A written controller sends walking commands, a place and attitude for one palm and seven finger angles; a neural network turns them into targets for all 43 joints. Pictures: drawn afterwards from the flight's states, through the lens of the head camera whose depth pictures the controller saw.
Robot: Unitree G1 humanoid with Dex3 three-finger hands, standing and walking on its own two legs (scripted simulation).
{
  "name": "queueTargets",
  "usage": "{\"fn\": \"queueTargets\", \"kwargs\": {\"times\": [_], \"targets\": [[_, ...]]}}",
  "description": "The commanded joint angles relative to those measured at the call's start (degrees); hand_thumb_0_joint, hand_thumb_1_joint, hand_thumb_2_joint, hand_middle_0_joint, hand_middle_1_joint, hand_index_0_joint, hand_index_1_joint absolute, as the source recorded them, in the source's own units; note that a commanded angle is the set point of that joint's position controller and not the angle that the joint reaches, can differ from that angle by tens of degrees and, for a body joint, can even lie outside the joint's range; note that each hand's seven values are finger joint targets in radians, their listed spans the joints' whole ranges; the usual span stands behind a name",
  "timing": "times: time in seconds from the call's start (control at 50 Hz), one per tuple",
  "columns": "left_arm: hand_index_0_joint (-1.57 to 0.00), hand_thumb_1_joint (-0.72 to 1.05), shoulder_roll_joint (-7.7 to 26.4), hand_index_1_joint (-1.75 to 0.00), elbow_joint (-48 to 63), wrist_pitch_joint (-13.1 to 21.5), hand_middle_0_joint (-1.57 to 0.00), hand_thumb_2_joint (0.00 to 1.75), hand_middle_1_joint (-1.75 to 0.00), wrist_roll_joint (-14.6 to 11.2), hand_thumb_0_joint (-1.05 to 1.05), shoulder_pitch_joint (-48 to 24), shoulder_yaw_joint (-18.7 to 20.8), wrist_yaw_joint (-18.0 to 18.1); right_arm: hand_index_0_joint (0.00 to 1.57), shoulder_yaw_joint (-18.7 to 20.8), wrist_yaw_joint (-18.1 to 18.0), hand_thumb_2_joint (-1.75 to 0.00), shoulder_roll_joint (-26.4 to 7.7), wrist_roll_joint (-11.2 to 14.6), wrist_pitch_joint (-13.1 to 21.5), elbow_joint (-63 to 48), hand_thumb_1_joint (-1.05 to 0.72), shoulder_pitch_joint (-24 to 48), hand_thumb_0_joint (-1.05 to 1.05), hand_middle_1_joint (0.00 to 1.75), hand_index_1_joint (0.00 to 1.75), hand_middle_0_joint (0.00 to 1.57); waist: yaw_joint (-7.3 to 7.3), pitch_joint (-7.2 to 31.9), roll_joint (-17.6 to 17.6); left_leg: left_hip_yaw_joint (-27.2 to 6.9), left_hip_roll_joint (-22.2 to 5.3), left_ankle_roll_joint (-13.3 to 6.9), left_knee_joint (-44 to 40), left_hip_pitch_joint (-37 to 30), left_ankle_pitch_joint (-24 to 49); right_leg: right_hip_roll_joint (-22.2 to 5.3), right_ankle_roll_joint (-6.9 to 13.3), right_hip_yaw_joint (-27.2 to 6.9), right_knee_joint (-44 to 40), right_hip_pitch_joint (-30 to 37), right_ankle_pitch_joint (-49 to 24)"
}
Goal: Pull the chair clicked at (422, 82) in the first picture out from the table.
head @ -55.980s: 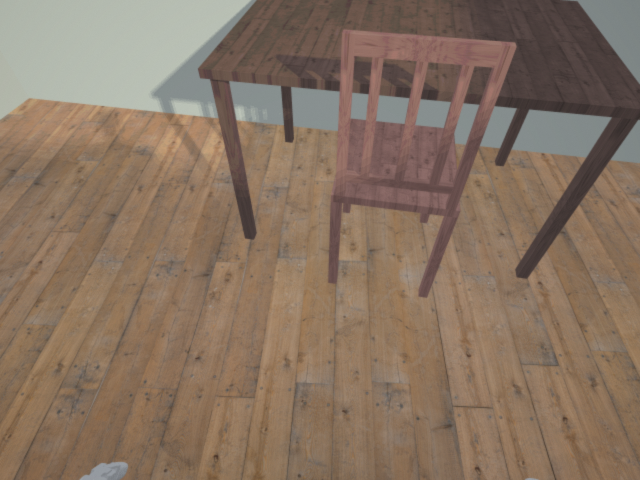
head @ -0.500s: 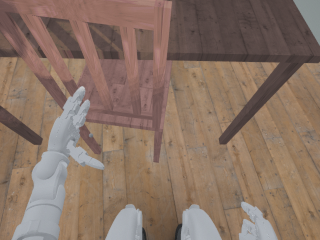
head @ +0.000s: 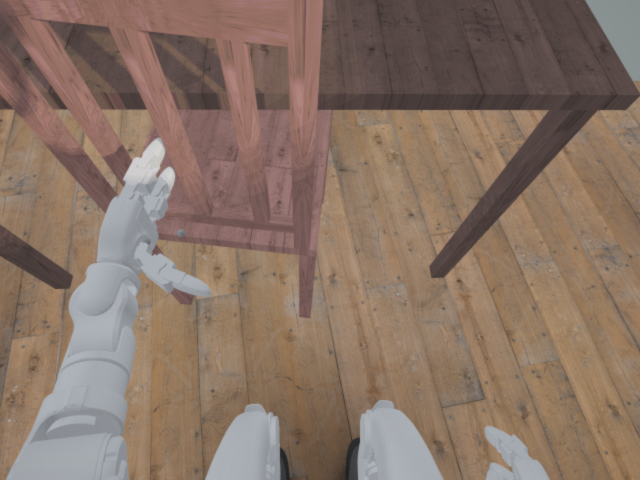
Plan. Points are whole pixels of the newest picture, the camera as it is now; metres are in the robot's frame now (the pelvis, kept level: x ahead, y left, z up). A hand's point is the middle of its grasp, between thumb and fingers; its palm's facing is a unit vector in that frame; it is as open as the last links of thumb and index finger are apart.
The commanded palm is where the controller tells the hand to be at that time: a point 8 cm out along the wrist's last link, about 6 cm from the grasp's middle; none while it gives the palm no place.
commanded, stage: push the fingers through the gap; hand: left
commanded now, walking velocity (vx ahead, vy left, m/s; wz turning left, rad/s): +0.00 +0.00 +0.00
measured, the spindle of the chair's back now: (177, 144) +0.52 +0.19 +0.05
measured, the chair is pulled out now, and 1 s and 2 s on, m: -0.07 -0.07 -0.07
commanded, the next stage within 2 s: hook a spindle and tug to test in 1.08 s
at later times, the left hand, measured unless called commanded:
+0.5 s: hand (191, 201) +0.45 +0.17 +0.02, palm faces -0.10 -0.99 -0.04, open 17.0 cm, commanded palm +0.44 +0.22 +0.02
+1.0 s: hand (196, 186) +0.47 +0.17 +0.02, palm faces -0.10 -0.99 -0.04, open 16.9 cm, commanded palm +0.45 +0.21 +0.02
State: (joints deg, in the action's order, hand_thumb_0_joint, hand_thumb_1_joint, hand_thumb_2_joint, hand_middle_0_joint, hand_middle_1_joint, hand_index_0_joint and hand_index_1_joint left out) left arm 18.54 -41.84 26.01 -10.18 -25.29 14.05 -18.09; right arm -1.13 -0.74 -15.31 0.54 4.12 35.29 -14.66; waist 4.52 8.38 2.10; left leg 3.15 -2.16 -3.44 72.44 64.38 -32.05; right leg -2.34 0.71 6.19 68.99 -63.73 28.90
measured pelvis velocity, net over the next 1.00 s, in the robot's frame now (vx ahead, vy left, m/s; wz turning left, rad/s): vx -0.01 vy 0.00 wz -0.02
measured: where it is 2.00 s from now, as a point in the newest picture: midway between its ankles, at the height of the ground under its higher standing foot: outside the picture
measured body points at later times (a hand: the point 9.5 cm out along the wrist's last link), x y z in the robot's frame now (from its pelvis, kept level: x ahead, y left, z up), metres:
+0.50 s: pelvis +0.00 +0.00 -0.01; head +0.14 +0.01 +0.42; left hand +0.45 +0.22 +0.02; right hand +0.07 -0.27 -0.12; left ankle +0.02 +0.08 -0.63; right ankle +0.03 -0.12 -0.63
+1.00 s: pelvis -0.01 +0.00 -0.01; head +0.15 +0.02 +0.41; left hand +0.47 +0.22 +0.02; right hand +0.04 -0.26 -0.13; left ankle +0.02 +0.08 -0.63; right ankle +0.03 -0.12 -0.63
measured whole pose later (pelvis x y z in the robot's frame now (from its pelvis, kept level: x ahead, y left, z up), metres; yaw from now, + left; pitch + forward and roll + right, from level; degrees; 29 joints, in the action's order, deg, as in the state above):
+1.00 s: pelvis -0.01 +0.00 -0.01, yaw -1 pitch +27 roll -4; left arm 23.8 -60.3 28.7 -6.0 -43.3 19.9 -17.2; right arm -2.2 0.4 -15.2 -0.9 -1.8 36.3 -16.8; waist 8.4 7.8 2.4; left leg 3.0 -2.9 -3.7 74.6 69.5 -32.1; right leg -1.6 0.7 6.1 70.3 -68.7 28.3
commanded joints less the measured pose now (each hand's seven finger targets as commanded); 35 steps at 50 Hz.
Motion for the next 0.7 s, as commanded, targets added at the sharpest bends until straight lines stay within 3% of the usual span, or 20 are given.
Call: {"fn": "queueTargets", "kwargs": {"times": [0.0,0.06,0.1,0.14,0.16,0.2,0.22,0.32,0.34,0.36,0.4,0.44,0.46,0.52,0.58,0.64,0.68], "targets": [[-0.06,-0.50,11.14,-0.08,10.89,5.04,-0.06,0.30,-0.08,-1.07,0.00,-19.43,2.93,-0.57,0.20,3.69,-0.40,-0.90,-9.35,-0.17,1.75,-4.84,-0.90,-5.27,0.00,0.30,0.30,0.20,1.32,26.79,3.44,-7.30,0.95,2.67,-9.17,-20.25,22.65,2.44,0.93,-3.68,-7.41,11.17,-14.13],[-0.06,-0.50,10.28,-0.08,8.55,4.57,-0.06,0.30,-0.08,-1.05,0.00,-19.40,2.69,-0.44,0.20,3.82,-0.17,-0.90,-9.29,-0.17,1.24,-4.39,-0.90,-5.70,0.00,0.30,0.30,0.20,1.61,26.23,2.74,-7.14,0.90,2.68,-9.31,-20.46,22.90,2.42,0.79,-3.70,-7.98,11.02,-14.44],[-0.06,-0.50,11.84,-0.08,6.39,4.63,-0.06,0.30,-0.08,-0.74,0.00,-21.66,3.68,-0.25,0.20,3.63,-0.26,-0.90,-9.56,-0.21,0.95,-4.01,-0.90,-6.04,0.00,0.30,0.30,0.20,2.09,24.93,0.83,-6.88,1.04,2.26,-8.85,-17.48,20.74,2.56,0.73,-3.93,-7.87,11.35,-13.59],[-0.06,-0.50,12.40,-0.08,5.27,5.06,-0.06,0.30,-0.08,-0.25,0.00,-24.68,3.88,-0.14,0.20,3.70,-0.30,-0.90,-9.53,-0.28,0.69,-3.62,-0.90,-6.30,0.00,0.30,0.30,0.20,2.50,24.83,1.34,-6.65,1.07,2.18,-8.60,-17.04,19.91,2.47,0.69,-4.25,-7.96,11.11,-13.34],[-0.06,-0.50,13.12,-0.08,4.90,5.28,-0.06,0.30,-0.08,-0.30,0.00,-24.48,4.77,-0.11,0.20,3.63,-0.24,-0.90,-9.53,-0.38,0.62,-3.80,-0.90,-6.40,0.00,0.30,0.30,0.20,1.89,25.57,2.04,-6.54,1.22,2.23,-8.64,-16.89,19.75,2.46,0.76,-4.37,-7.93,11.71,-13.16],[-0.06,-0.50,12.96,-0.08,5.45,6.13,-0.06,0.30,-0.08,0.10,0.00,-27.44,3.84,-0.13,0.20,3.65,-0.24,-0.90,-9.57,-0.47,0.54,-3.58,-0.90,-6.66,0.00,0.30,0.30,0.20,2.67,26.99,3.24,-6.89,1.03,2.24,-8.41,-18.77,21.25,2.53,0.84,-4.20,-7.45,10.61,-13.80],[-0.06,-0.50,12.74,-0.08,5.56,6.34,-0.06,0.30,-0.08,0.15,0.00,-27.28,3.87,-0.17,0.20,3.76,-0.14,-0.90,-9.54,-0.59,0.46,-3.47,-0.90,-6.86,0.00,0.30,0.30,0.20,2.31,27.99,4.38,-7.06,0.98,2.48,-8.44,-20.34,22.58,2.48,0.88,-4.07,-7.41,10.24,-14.44],[-0.06,-0.50,14.50,-0.08,0.66,5.73,-0.06,0.30,-0.08,0.45,0.00,-26.27,5.97,-0.11,0.20,3.49,0.12,-0.90,-9.70,-0.66,-0.61,-3.40,-0.90,-7.57,0.00,0.30,0.30,0.20,2.25,27.13,2.22,-6.54,1.09,2.23,-8.00,-17.38,22.92,2.67,0.73,-4.28,-7.17,11.76,-15.91],[-0.06,-0.50,13.08,-0.08,0.65,5.73,-0.06,0.30,-0.08,0.40,0.00,-28.60,4.56,-0.27,0.20,3.43,0.23,-0.90,-9.55,-0.66,-0.76,-3.26,-0.90,-7.39,0.00,0.30,0.30,0.20,3.03,26.80,2.67,-6.42,1.13,2.13,-7.76,-17.08,22.23,2.56,0.64,-4.30,-7.29,11.19,-15.56],[-0.06,-0.50,14.53,-0.08,-0.13,5.89,-0.06,0.30,-0.08,0.68,0.00,-29.63,5.56,-0.23,0.20,3.44,0.19,-0.90,-9.71,-0.71,-1.01,-3.14,-0.90,-7.63,0.00,0.30,0.30,0.20,2.85,26.31,2.36,-6.50,1.07,2.17,-7.71,-16.55,21.50,2.63,0.73,-4.35,-7.30,11.16,-14.96],[-0.06,-0.50,15.14,-0.08,-2.17,6.25,-0.06,0.30,-0.08,0.58,0.00,-32.51,6.00,-0.23,0.20,3.26,-0.02,-0.90,-9.84,-0.74,-1.27,-2.77,-0.90,-7.93,0.00,0.30,0.30,0.20,4.00,25.26,0.66,-6.40,1.10,1.73,-7.21,-14.72,19.69,2.79,0.60,-4.59,-7.40,10.64,-13.94],[-0.06,-0.50,17.22,-0.08,-2.19,7.03,-0.06,0.30,-0.08,1.12,0.00,-35.13,7.16,-0.24,0.20,3.17,-0.11,-0.90,-10.07,-0.97,-1.48,-2.78,-0.90,-7.99,0.00,0.30,0.30,0.20,3.52,27.16,3.08,-6.58,1.18,1.86,-6.85,-15.25,19.92,2.67,0.73,-4.75,-6.76,10.31,-13.60],[-0.06,-0.50,16.25,-0.08,-1.39,7.30,-0.06,0.30,-0.08,1.32,0.00,-36.31,6.25,-0.31,0.20,3.23,0.00,-0.90,-9.85,-1.13,-1.53,-2.87,-0.90,-8.11,0.00,0.30,0.30,0.20,3.58,28.94,4.76,-6.73,1.22,2.00,-6.75,-16.98,21.06,2.69,0.79,-4.65,-6.51,10.01,-14.17],[-0.06,-0.50,16.74,-0.08,-3.53,7.20,-0.06,0.30,-0.08,1.49,0.00,-35.48,6.84,-0.54,0.20,3.24,0.26,-0.90,-10.10,-1.30,-2.00,-2.57,-0.90,-8.98,0.00,0.30,0.30,0.20,3.49,30.32,5.65,-7.43,0.95,2.31,-6.54,-19.36,24.37,2.82,0.89,-4.12,-5.98,8.73,-15.65],[-0.06,-0.50,16.45,-0.08,-4.28,6.88,-0.06,0.30,-0.08,1.74,0.00,-40.88,5.87,-0.36,0.20,3.21,0.18,-0.90,-10.23,-1.27,-2.68,-1.99,-0.90,-9.03,0.00,0.30,0.30,0.20,5.27,28.22,3.98,-7.75,0.75,2.01,-6.18,-18.06,22.02,2.96,0.66,-3.98,-6.35,7.05,-13.82],[-0.06,-0.50,15.65,-0.08,-1.61,7.84,-0.06,0.30,-0.08,2.12,0.00,-44.92,4.57,0.32,0.20,3.35,0.14,-0.90,-10.30,-1.60,-2.64,-1.65,-0.90,-9.38,0.00,0.30,0.30,0.20,5.46,32.01,7.82,-8.72,0.68,2.39,-6.08,-22.48,24.02,2.90,0.87,-3.75,-6.00,4.99,-13.62],[-0.06,-0.50,15.76,-0.08,-4.29,7.31,-0.06,0.30,-0.08,2.27,0.00,-42.83,5.35,0.87,0.20,3.35,0.30,-0.90,-10.40,-1.75,-2.96,-1.25,-0.90,-9.91,0.00,0.30,0.30,0.20,5.35,31.72,6.70,-8.91,0.61,2.49,-6.18,-22.37,24.25,3.06,0.89,-3.46,-6.19,5.03,-13.52]]}}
